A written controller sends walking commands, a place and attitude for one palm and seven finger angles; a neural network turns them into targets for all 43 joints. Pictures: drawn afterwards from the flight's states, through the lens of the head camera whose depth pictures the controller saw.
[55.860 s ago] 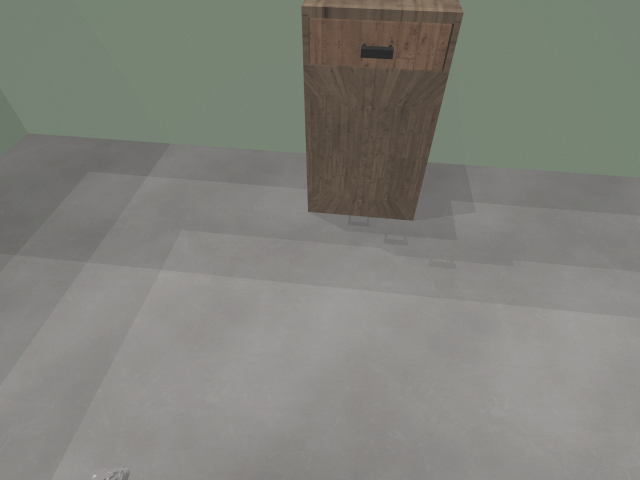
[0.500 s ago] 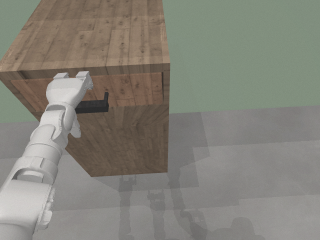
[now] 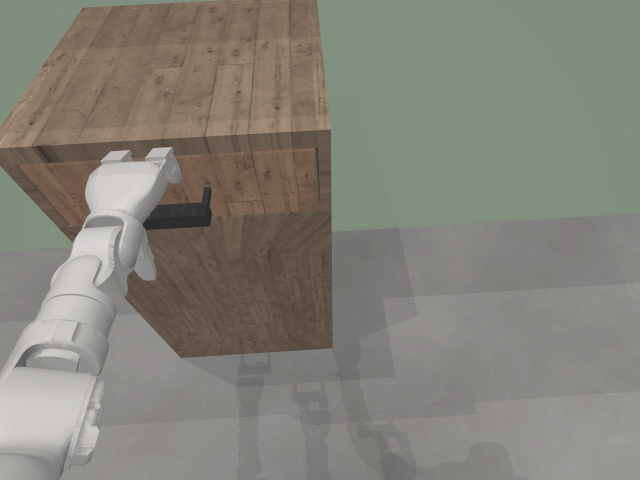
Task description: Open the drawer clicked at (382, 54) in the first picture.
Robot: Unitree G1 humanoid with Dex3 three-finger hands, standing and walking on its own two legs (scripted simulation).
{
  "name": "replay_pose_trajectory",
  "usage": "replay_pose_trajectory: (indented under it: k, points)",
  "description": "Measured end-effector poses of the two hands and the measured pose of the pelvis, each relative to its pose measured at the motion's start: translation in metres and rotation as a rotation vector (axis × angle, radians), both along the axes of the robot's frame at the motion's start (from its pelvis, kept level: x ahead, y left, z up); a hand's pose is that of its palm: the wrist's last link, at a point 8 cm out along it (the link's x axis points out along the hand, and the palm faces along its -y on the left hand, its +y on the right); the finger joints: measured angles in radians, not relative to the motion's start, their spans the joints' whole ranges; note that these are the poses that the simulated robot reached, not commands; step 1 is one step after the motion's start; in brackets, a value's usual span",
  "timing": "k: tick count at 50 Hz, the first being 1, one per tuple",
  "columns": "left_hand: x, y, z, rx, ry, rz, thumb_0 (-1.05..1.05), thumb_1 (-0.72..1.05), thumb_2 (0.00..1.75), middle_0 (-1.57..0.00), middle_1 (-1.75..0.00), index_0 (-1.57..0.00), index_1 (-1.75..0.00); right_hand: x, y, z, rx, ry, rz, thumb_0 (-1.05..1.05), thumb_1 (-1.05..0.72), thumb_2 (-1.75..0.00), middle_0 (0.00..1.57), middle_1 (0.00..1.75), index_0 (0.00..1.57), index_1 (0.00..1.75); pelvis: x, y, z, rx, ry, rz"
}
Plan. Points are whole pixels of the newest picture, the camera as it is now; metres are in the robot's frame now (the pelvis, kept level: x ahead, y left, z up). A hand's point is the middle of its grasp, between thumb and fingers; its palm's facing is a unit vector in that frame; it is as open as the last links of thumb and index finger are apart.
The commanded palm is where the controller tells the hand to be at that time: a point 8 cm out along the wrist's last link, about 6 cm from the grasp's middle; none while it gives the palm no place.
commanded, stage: re-aim the fingers above the handle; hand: left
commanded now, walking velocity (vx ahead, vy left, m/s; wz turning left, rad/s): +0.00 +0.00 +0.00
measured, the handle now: (179, 205) +0.52 +0.23 +0.01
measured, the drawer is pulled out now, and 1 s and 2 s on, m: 0.00 0.00 0.00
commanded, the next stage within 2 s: lower the fingers behind the handle in 0.28 s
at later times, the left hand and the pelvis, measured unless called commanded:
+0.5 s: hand (152, 208) +0.46 +0.24 +0.07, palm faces -0.01 +0.00 -1.00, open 13.9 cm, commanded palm +0.43 +0.25 +0.12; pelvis +0.00 +0.01 +0.00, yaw -1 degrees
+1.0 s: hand (162, 225) +0.46 +0.24 +0.02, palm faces -0.06 -0.01 -1.00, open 13.8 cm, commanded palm +0.44 +0.25 +0.08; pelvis +0.00 +0.01 -0.01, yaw -1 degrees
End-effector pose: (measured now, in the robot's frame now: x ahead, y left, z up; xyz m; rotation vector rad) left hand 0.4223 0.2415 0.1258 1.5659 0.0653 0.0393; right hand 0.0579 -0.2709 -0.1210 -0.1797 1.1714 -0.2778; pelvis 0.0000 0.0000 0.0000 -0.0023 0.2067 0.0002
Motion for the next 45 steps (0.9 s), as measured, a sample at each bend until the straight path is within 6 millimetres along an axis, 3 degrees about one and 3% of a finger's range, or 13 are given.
replay_pose_trajectory:
  k: [11,23,45]
  points:
    - [0.004,0.003,0.001,0.014,0.004,0.033,0.00,-0.49,0.30,-0.32,-1.20,-0.31,-1.20,-0.003,0.003,0.000,0.006,-0.005,-0.003,0.01,-0.91,-0.90,0.20,0.30,0.20,0.30,-0.003,0.002,0.000,0.000,0.004,-0.001]
    - [0.016,-0.004,-0.003,0.004,-0.009,0.001,0.00,-0.49,0.30,-0.32,-1.20,-0.32,-1.20,-0.020,0.011,-0.003,0.012,0.034,-0.021,0.01,-0.91,-0.90,0.20,0.30,0.20,0.30,-0.003,0.007,-0.002,-0.001,0.023,-0.010]
    - [0.020,0.000,-0.039,0.008,0.023,0.025,0.00,-0.49,0.30,-0.32,-1.20,-0.31,-1.20,-0.029,0.010,-0.007,-0.003,0.072,-0.028,0.01,-0.91,-0.90,0.20,0.30,0.20,0.30,-0.002,0.010,-0.009,-0.007,0.068,-0.010]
